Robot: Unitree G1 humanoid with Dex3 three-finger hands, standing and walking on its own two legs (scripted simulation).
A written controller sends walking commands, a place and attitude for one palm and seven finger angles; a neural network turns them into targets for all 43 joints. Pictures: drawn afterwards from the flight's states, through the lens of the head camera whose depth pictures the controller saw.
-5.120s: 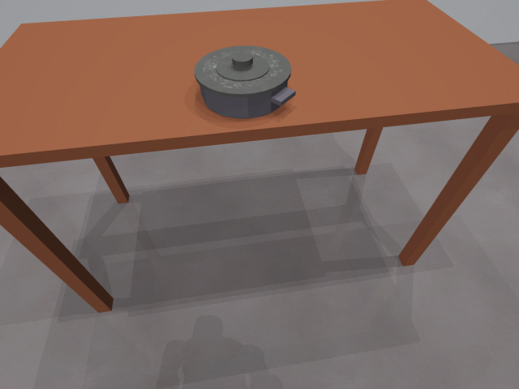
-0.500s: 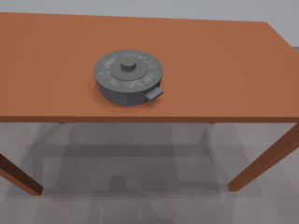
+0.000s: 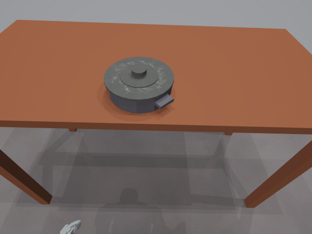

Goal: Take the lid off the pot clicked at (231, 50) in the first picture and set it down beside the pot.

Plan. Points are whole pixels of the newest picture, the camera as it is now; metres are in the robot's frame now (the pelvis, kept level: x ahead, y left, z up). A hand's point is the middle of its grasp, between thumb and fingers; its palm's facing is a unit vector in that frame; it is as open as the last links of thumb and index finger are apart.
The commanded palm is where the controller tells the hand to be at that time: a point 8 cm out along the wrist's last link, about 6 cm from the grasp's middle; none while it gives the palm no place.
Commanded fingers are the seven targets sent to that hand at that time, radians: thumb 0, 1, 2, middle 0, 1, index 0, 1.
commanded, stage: lift the closed hand beside the body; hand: left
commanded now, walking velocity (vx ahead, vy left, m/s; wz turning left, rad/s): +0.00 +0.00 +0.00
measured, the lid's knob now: (139, 70) +0.52 +0.09 +0.15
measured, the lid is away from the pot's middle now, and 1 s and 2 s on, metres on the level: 0.00 0.00 0.00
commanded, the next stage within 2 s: raise the hand higher, near the body in 0.50 s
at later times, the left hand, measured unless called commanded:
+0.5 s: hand (54, 222) +0.13 +0.21 +0.06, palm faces +0.32 -0.88 -0.36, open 3.1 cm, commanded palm +0.08 +0.24 +0.11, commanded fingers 0.00 0.90 0.90 -1.30 -1.50 -1.30 -1.50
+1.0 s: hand (36, 195) +0.15 +0.22 +0.15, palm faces +0.33 -0.84 -0.43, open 3.1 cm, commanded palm +0.10 +0.25 +0.18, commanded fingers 0.00 0.90 0.90 -1.30 -1.50 -1.30 -1.50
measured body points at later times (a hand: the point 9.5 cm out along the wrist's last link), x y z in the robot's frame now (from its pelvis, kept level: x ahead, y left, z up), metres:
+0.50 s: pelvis +0.00 -0.02 +0.00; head -0.01 -0.03 +0.45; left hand +0.11 +0.26 +0.08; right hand +0.22 -0.24 -0.06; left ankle +0.03 +0.09 -0.74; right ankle -0.04 -0.12 -0.74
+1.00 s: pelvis -0.01 -0.02 +0.01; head -0.03 -0.03 +0.45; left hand +0.13 +0.26 +0.18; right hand +0.18 -0.24 -0.06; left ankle +0.03 +0.09 -0.74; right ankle -0.04 -0.12 -0.74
